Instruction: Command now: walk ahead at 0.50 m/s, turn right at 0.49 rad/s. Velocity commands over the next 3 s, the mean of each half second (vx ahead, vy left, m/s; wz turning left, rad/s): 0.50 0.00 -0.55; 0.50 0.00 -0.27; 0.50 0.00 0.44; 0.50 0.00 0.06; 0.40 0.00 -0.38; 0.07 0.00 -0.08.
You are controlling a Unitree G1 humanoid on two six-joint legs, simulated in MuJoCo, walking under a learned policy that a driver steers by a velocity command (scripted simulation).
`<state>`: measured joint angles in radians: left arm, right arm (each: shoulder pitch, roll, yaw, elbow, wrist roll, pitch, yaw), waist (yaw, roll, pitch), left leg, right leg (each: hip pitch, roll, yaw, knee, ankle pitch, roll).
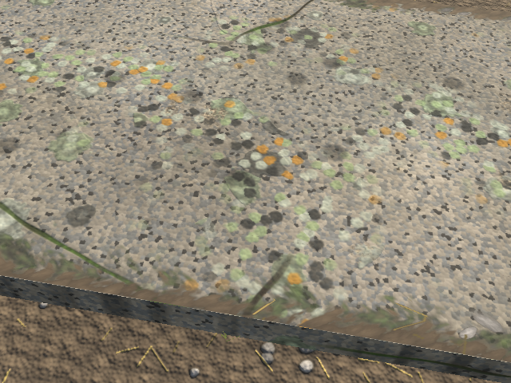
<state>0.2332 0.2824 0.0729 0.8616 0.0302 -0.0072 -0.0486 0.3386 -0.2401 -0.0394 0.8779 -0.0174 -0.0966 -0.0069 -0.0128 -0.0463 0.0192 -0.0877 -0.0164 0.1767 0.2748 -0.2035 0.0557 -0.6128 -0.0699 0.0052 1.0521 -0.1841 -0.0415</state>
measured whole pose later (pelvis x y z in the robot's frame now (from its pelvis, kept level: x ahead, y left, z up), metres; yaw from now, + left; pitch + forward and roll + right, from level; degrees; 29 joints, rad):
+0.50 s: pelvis +0.25 -0.07 -0.01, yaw -18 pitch +1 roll +0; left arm 0.29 0.27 0.07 0.87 0.00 -0.03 -0.01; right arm 0.16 -0.26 -0.04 0.79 -0.05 -0.04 0.01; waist 0.01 0.03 0.06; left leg -0.59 0.13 -0.03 1.05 -0.27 -0.05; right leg -0.19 0.14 0.02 0.36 -0.17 -0.13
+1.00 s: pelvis +0.61 -0.07 -0.03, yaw -25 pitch +6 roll -2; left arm 0.59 0.28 0.08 1.02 -0.02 -0.09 -0.02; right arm -0.17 -0.16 0.05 0.47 -0.02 -0.02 0.01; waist 0.06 -0.04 0.01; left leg -1.00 -0.04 -0.03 1.32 -0.38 0.08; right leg 0.01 0.04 0.19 0.84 -0.37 -0.02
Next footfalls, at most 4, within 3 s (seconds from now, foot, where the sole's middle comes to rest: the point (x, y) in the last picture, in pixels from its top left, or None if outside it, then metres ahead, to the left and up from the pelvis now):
0.26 right None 0.28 -0.12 -0.78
0.66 left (250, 366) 0.52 0.01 -0.71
0.96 left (276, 256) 0.80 -0.06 -0.66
1.60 right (311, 177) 1.11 -0.19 -0.66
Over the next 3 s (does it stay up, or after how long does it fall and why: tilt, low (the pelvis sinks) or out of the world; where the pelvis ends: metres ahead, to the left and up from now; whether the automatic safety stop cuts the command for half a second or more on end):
stays up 1.46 -0.15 0.12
